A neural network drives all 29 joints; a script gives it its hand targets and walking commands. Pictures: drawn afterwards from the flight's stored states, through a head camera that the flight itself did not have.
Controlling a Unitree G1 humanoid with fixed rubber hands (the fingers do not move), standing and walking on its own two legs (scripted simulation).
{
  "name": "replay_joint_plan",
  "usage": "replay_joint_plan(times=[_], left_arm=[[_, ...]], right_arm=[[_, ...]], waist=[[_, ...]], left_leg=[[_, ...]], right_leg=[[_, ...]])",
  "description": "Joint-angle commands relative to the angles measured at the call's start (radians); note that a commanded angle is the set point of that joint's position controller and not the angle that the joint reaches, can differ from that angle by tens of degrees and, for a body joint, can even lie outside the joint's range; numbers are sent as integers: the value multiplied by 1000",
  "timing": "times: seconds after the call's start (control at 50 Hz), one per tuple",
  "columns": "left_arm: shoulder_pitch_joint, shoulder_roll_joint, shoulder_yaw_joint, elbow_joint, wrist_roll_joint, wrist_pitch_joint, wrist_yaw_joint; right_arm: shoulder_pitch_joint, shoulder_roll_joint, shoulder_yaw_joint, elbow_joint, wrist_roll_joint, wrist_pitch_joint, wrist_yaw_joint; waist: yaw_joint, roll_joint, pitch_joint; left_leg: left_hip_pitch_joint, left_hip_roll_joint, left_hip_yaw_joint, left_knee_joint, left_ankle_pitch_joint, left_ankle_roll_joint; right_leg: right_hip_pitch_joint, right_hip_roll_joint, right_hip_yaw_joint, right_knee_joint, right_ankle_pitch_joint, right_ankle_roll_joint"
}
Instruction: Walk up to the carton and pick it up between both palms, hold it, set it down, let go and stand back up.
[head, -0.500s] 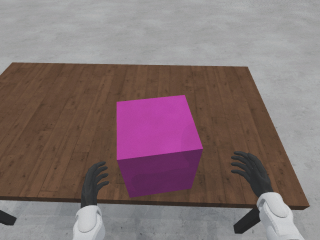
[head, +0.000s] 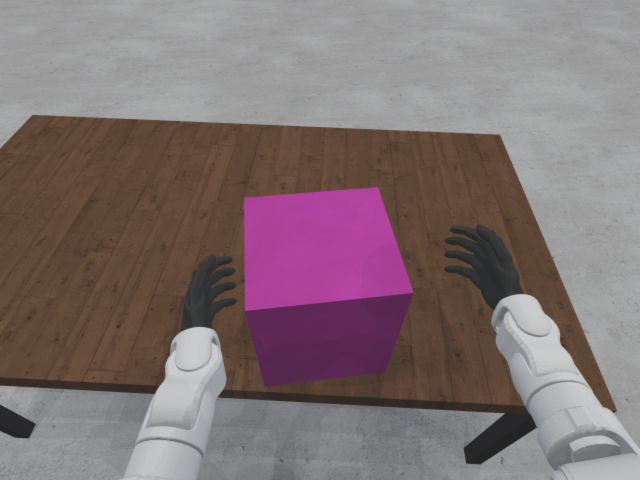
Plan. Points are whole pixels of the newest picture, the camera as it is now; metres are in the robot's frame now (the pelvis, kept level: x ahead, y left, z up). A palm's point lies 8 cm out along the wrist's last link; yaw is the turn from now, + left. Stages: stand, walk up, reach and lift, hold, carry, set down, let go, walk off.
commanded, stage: reach and lift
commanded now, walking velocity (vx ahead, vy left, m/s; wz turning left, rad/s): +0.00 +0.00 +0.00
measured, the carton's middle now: (319, 290) +0.41 +0.04 -0.07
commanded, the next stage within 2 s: none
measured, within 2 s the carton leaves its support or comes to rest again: neither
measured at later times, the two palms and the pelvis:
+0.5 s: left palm (199, 260) +0.34 +0.19 +0.09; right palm (480, 218) +0.42 -0.17 +0.11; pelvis +0.00 +0.00 +0.00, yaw +0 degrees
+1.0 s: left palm (197, 256) +0.37 +0.20 +0.06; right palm (471, 218) +0.45 -0.17 +0.08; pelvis +0.01 +0.00 +0.00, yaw +0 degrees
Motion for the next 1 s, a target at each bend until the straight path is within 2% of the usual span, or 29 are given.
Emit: replay_joint_plan(times=[0.0, 0.04, 0.16, 0.22, 0.26, 0.32, 0.4, 0.5, 0.56, 0.62, 0.72, 0.8, 0.84, 0.86, 0.88, 0.9, 0.94, 0.98], left_arm=[[-389, 27, 74, -272, 15, 29, 7], [-424, 33, 80, -272, 17, 55, 6], [-519, 58, 117, -270, 13, 116, 9], [-550, 70, 127, -288, 3, 141, 5], [-571, 80, 135, -268, -1, 157, -2], [-604, 78, 138, -249, 2, 188, -7], [-678, 99, 148, -227, -9, 216, -7], [-766, 128, 159, -148, -21, 239, 0], [-790, 135, 166, -46, -14, 254, -2], [-819, 147, 180, 20, -13, 248, -6], [-756, 99, 182, 107, 13, 192, -23], [-715, 62, 184, 149, 37, 66, -40], [-713, 50, 177, 186, 44, -14, -43], [-709, 40, 168, 235, 40, -48, -47], [-703, 35, 166, 277, 38, -84, -50], [-708, 24, 154, 324, 35, -117, -53], [-706, 26, 154, 415, 37, -181, -56], [-725, 23, 148, 461, 33, -244, -49]], right_arm=[[-454, -253, -43, -80, 17, 17, -15], [-484, -253, -50, -50, 14, 42, -20], [-601, -262, -48, -40, 21, 94, -39], [-650, -259, -44, -66, 26, 115, -50], [-672, -258, -40, -43, 25, 134, -58], [-703, -263, -40, 10, 30, 164, -64], [-784, -265, -38, 20, 34, 193, -63], [-876, -268, -47, 51, 22, 228, -62], [-901, -269, -40, 123, 16, 246, -58], [-940, -261, -28, 136, 10, 245, -60], [-890, -239, -27, 261, -11, 201, -56], [-867, -195, -14, 308, -22, 106, -48], [-873, -179, -11, 333, -29, 51, -37], [-875, -174, -4, 353, -26, 29, -33], [-881, -163, 4, 362, -24, 6, -28], [-888, -161, 7, 387, -28, -15, -21], [-883, -150, 20, 445, -30, -47, -9], [-888, -147, 23, 486, -35, -78, 0]], waist=[[19, -17, -289], [12, -1, -292], [38, 14, -332], [40, 10, -372], [35, 8, -368], [33, 30, -358], [42, 42, -375], [55, 30, -393], [60, 28, -373], [70, 12, -392], [60, 32, -406], [61, 32, -429], [64, 44, -458], [61, 33, -463], [70, 29, -469], [69, 24, -478], [85, 19, -484], [95, 24, -518]], left_leg=[[223, -17, 72, -41, 159, 46], [221, -16, 72, -41, 143, 43], [206, -20, 71, -27, 188, 38], [200, -21, 73, -12, 227, 37], [184, -24, 76, -8, 236, 37], [188, -22, 72, -7, 236, 32], [163, -25, 73, -5, 223, 32], [114, -26, 75, -9, 168, 37], [94, -26, 76, -15, 148, 40], [68, -31, 80, -12, 159, 40], [84, -30, 71, 3, 239, 29], [80, -31, 73, 26, 285, 29], [59, -30, 76, 42, 292, 26], [46, -27, 74, 48, 283, 27], [23, -27, 77, 53, 272, 30], [8, -23, 77, 57, 264, 31], [-35, -19, 87, 70, 236, 33], [-48, -11, 97, 89, 235, 30]], right_leg=[[-33, 56, 74, -228, 315, 55], [-36, 59, 71, -229, 296, 55], [-13, 63, 72, -216, 350, 60], [9, 65, 74, -209, 415, 68], [19, 66, 75, -205, 442, 73], [13, 66, 75, -206, 437, 71], [13, 64, 74, -204, 423, 71], [9, 62, 76, -198, 378, 68], [1, 57, 75, -200, 356, 67], [12, 54, 73, -195, 378, 73], [-2, 51, 64, -188, 468, 79], [-34, 50, 61, -177, 502, 90], [-52, 49, 61, -170, 492, 89], [-65, 46, 63, -163, 487, 90], [-67, 41, 67, -158, 476, 92], [-87, 43, 66, -153, 455, 91], [-107, 38, 71, -143, 401, 90], [-150, 43, 69, -134, 338, 78]])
